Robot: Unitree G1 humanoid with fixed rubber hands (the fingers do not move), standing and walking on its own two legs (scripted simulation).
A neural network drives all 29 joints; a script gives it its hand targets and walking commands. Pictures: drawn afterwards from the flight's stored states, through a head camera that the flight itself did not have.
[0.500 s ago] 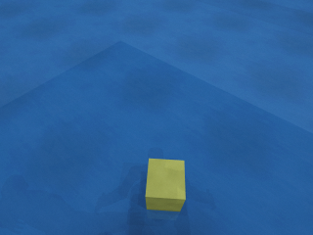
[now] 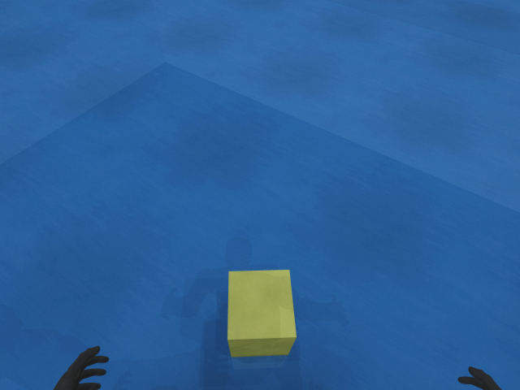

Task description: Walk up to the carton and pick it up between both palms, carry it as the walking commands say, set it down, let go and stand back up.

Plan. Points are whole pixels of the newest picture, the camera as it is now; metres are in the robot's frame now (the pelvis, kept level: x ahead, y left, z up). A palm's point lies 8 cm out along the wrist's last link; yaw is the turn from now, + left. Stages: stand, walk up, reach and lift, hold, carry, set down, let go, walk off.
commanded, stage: walk up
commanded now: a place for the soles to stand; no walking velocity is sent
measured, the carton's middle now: (259, 314) +0.42 +0.01 -0.63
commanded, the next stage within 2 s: none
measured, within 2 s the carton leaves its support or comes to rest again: neither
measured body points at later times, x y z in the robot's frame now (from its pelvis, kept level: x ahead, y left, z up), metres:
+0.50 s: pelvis -0.03 -0.01 +0.02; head -0.02 +0.00 +0.47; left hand +0.07 +0.30 -0.11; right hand +0.05 -0.33 -0.10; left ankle -0.02 +0.13 -0.72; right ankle +0.00 -0.12 -0.72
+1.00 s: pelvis -0.02 -0.01 +0.01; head +0.00 +0.01 +0.46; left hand +0.10 +0.31 -0.11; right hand +0.06 -0.34 -0.09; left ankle -0.02 +0.13 -0.72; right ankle +0.00 -0.12 -0.72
